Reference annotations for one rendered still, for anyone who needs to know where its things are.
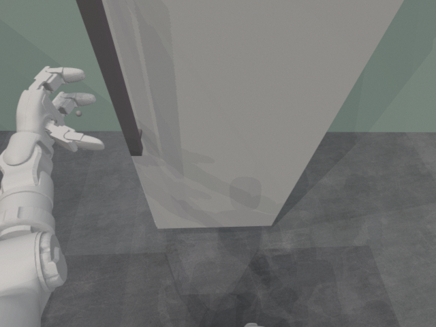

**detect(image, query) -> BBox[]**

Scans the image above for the fridge door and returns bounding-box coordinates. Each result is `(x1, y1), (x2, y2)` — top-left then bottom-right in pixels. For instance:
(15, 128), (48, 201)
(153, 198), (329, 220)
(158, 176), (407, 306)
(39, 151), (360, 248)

(102, 0), (404, 229)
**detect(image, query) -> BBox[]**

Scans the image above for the robot left hand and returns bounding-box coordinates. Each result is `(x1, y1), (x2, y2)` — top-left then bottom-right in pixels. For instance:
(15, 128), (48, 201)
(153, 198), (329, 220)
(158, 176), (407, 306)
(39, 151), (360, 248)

(16, 66), (104, 152)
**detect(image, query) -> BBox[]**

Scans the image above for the handle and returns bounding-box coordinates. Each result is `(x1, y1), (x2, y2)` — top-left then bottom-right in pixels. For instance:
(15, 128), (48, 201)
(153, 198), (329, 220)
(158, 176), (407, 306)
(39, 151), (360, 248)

(76, 0), (143, 156)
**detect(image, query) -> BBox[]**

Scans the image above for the left robot forearm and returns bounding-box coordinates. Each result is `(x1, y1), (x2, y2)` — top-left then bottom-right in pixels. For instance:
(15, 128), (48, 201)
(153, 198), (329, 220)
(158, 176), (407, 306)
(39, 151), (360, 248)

(0, 131), (55, 241)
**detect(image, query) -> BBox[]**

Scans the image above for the left robot upper arm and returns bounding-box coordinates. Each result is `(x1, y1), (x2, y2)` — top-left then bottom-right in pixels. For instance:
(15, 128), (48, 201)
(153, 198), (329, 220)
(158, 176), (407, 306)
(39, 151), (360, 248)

(0, 231), (67, 327)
